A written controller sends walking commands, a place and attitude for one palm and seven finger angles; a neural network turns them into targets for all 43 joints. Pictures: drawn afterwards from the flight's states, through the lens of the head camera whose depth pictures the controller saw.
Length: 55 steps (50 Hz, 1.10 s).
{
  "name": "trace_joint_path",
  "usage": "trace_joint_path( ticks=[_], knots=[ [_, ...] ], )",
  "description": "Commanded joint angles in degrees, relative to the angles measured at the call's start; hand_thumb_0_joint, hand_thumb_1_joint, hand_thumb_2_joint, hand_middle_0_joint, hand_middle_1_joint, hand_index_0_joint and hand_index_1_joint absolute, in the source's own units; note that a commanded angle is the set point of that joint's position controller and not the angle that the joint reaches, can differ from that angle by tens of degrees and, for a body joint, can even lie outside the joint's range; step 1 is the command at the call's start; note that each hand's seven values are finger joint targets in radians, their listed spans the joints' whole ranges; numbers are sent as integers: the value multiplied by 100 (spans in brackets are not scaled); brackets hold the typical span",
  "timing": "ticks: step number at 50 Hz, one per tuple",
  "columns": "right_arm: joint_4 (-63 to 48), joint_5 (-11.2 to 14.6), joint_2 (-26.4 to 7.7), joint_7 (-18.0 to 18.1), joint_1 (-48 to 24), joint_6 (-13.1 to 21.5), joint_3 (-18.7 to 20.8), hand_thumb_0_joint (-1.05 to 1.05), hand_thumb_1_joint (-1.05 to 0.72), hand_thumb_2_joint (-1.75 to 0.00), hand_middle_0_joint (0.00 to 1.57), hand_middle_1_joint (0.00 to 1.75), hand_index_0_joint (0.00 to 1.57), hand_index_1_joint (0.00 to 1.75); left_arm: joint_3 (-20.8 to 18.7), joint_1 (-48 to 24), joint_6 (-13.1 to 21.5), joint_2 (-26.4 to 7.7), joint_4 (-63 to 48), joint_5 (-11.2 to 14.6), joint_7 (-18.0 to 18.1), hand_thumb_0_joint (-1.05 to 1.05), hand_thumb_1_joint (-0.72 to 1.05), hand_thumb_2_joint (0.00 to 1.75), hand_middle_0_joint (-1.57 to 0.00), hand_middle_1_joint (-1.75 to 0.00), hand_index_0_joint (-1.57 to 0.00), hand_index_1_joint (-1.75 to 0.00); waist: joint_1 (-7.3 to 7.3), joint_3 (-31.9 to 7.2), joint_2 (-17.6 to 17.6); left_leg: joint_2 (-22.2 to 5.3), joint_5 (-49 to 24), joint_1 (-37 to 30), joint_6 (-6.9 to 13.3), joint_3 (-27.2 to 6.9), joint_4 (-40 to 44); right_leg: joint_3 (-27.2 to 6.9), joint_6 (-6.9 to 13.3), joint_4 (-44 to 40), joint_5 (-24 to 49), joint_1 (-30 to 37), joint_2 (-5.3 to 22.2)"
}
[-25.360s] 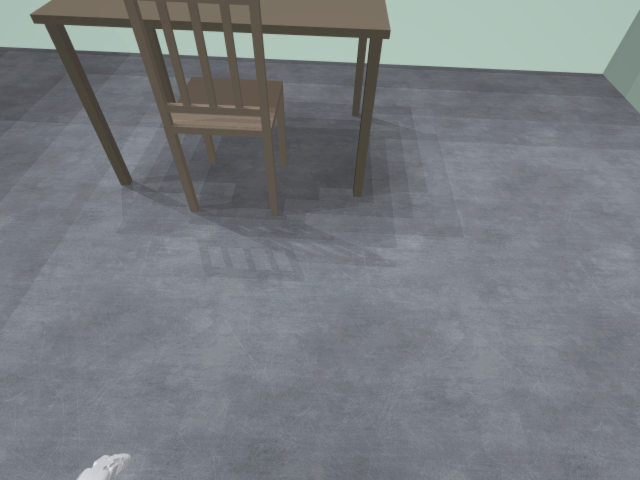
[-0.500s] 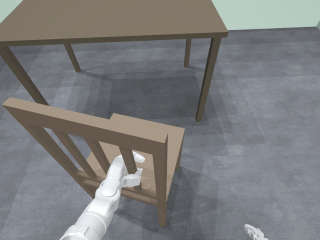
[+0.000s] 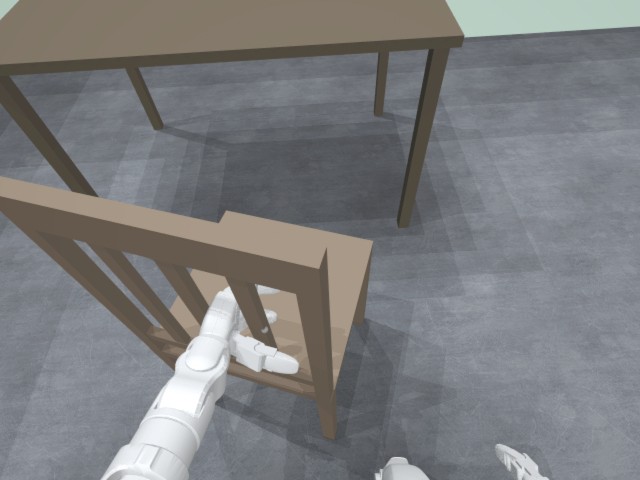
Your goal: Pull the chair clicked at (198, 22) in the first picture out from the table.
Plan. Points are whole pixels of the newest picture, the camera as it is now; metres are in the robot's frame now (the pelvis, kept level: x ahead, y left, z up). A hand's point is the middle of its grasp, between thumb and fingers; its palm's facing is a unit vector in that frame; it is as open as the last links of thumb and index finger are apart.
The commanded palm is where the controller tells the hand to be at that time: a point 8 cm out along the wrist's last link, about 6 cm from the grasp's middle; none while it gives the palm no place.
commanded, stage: open the thumb and straighten the fingers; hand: left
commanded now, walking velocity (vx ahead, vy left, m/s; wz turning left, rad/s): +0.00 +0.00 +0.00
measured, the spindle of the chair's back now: (202, 313) +0.36 +0.18 -0.05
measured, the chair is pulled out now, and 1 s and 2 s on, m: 0.53 0.53 0.53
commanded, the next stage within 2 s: draw the fingers out of the gap in 0.28 s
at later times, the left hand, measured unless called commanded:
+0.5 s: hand (258, 334) +0.32 +0.09 -0.05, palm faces -0.16 -0.98 -0.12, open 17.4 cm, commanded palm +0.29 +0.14 -0.02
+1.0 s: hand (243, 410) +0.22 +0.10 -0.05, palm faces -0.15 -0.98 -0.13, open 17.5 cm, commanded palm +0.21 +0.15 -0.02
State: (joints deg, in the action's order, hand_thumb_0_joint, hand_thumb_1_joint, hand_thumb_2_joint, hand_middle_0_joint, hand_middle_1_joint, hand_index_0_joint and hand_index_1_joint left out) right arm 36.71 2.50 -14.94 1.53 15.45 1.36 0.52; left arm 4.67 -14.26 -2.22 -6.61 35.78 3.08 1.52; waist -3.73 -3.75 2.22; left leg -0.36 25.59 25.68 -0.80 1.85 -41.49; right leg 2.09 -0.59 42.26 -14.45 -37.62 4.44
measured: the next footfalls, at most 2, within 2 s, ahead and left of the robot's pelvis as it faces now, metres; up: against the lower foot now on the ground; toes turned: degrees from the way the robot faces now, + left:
none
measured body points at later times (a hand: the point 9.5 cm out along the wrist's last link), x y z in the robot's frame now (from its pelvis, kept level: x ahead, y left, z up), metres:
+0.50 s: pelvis +0.02 +0.00 -0.01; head +0.08 -0.02 +0.44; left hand +0.33 +0.14 -0.04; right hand +0.14 -0.26 -0.12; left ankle -0.05 +0.13 -0.71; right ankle +0.06 -0.13 -0.71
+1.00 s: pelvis +0.02 +0.01 -0.02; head +0.06 +0.00 +0.43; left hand +0.22 +0.15 -0.03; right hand +0.21 -0.22 -0.09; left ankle -0.05 +0.13 -0.71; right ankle +0.06 -0.13 -0.71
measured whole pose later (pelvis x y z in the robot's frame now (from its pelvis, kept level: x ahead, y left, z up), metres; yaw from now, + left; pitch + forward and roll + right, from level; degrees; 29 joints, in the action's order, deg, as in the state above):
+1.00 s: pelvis +0.02 +0.01 -0.02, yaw +2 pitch +11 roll +0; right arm 25.6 1.6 -13.6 3.5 13.4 4.2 -2.0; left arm 12.2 19.4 -12.0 -8.3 -2.8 -1.3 1.3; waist -2.0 -7.1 2.1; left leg -0.2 32.3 30.3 -0.3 -1.1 -51.9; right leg 4.6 -1.3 51.0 -20.9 -40.5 5.6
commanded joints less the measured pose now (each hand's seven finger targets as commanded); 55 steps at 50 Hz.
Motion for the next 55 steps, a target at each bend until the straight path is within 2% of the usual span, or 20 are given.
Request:
trace_joint_path(
  ticks=[1,2,3,5,7,12,13,16,17,18,19,21,22,25,27,29,32,37,47,55],
  knots=[
    [-770,6,-700,60,0,263,238,0,-90,-90,20,30,20,30,-210,-1620,233,-461,-1196,-17,-69,0,-55,20,-15,-43,-15,-43,-76,-1609,-759,103,-1040,626,152,36,570,42,55,-344,606,1879,-146],
    [-775,-5,-720,68,-6,251,235,0,-90,-90,20,30,20,30,-342,-1588,201,-643,-1174,-55,-69,0,-55,20,-13,-36,-13,-36,-11,-1570,-573,112,-1049,646,144,32,577,28,83,-325,601,1895,-140],
    [-812,-5,-715,73,-3,228,225,0,-90,-90,20,30,20,30,-557,-1427,168,-859,-1178,-74,-53,0,-55,20,-10,-29,-10,-29,32,-1622,-659,116,-1053,703,161,66,547,-4,58,-310,630,1987,-133],
    [-892,-11,-675,71,-34,201,204,0,-90,-90,20,30,20,30,-547,-1291,112,-797,-1239,-97,-58,0,-55,20,-5,-14,-5,-14,55,-1623,-726,128,-1063,788,163,95,514,-23,50,-289,670,2044,-128],
    [-924,-22,-666,70,-40,187,200,0,-90,-90,20,30,20,30,-454,-1382,83,-746,-1405,-121,-77,0,-55,20,0,0,0,0,29,-1666,-475,131,-1155,742,155,97,481,-18,68,-252,803,2031,-121],
    [-1008,-6,-656,78,-10,219,218,0,-90,-90,20,30,20,30,-153,-1234,-15,-394,-1684,-20,-183,0,-55,20,0,0,0,0,-78,-1825,-621,102,-1416,634,154,72,363,46,57,-184,1146,2012,-150],
    [-989,-10,-671,89,10,232,224,0,-90,-90,20,30,20,30,-253,-1255,-15,-538,-1793,-20,-180,0,-55,20,0,0,0,0,-75,-1835,-577,97,-1460,625,150,56,346,48,58,-162,1209,2025,-143],
    [-1026,-15,-658,90,22,265,235,0,-90,-90,20,30,20,30,-94,-931,-60,-390,-1989,-33,-208,0,-55,20,0,0,0,0,-80,-1925,-584,83,-1723,526,140,36,282,100,70,-80,1513,2037,-138],
    [-1035,-26,-663,96,20,279,240,0,-90,-90,20,30,20,30,-83,-926,-71,-394,-2106,-36,-202,0,-55,20,0,0,0,0,-60,-1993,-404,99,-1831,487,133,32,259,104,90,-53,1629,2059,-131],
    [-1023,-21,-659,97,34,283,240,0,-90,-90,20,30,20,30,-144,-866,-83,-480,-2139,-49,-180,0,-55,20,0,0,0,0,-80,-1974,-545,92,-1810,514,138,31,243,98,68,-53,1646,2077,-126],
    [-948,-40,-725,120,45,233,218,0,-90,-90,20,30,20,30,-622,-706,-125,-962,-1687,-98,-160,0,-55,20,0,0,0,0,-31,-1698,-684,107,-1655,773,132,32,209,104,67,-14,1521,1998,-126],
    [-1071,-35,-680,100,-21,206,208,0,-90,-90,20,30,20,30,-433,-416,-130,-751,-1917,-127,-198,0,-55,20,0,0,0,0,9,-1707,-705,127,-1564,834,146,57,214,85,60,-8,1412,2008,-109],
    [-1109,-48,-688,100,-42,213,222,0,-90,-90,20,30,20,30,-458,-356,-131,-803,-2027,-144,-207,0,-55,20,0,0,0,0,58,-1754,-560,129,-1628,787,139,63,216,79,88,5,1461,2061,-101],
    [-1285,-37,-603,51,-125,268,210,0,-90,-90,20,30,20,30,-29,188,-115,-424,-2700,-149,-233,0,-55,20,0,0,0,0,94,-1976,-136,95,-2045,495,120,41,155,133,128,111,1764,2030,-86],
    [-1356,-40,-620,40,-134,261,228,0,-90,-90,20,30,20,30,-154,887,-202,-544,-2760,-172,-198,0,-55,20,0,0,0,0,186,-1984,-211,67,-2217,508,90,15,118,182,150,180,1864,2037,-97],
    [-1439,-31,-582,24,-174,261,215,0,-90,-90,20,30,20,30,113,1138,-291,-328,-3076,-194,-146,0,-55,20,0,0,0,0,120,-1824,-349,54,-2121,550,101,18,88,199,122,177,1791,1896,-98],
    [-1576,-40,-595,61,-243,307,205,0,-90,-90,20,30,20,30,242,1354,-374,-336,-3601,-248,-51,0,-55,20,0,0,0,0,58,-1672,-543,59,-2018,607,119,-41,31,234,123,207,1685,1787,-108],
    [-1682,-66,-563,172,-298,457,162,0,-90,-90,20,30,20,30,402,1664,-350,-418,-4550,-332,57,0,-55,20,0,0,0,0,-3,-1643,-353,85,-2010,467,142,-126,-114,264,119,298,1521,1561,-109],
    [-1972,-78,-534,245,-415,559,63,0,-90,-90,20,30,20,30,731,2998,-673,-303,-5013,-442,-54,0,-55,20,0,0,0,0,18,-1180,-342,131,-1530,763,143,-252,-276,335,106,380,814,1129,-103],
    [-2280,-81,-480,290,-371,584,28,0,-90,-90,20,30,20,30,684,3774,-699,-427,-5752,-467,18,0,-55,20,0,0,0,0,114,-1253,-373,145,-1436,875,136,-303,-370,340,113,486,566,1039,-126]
  ],
)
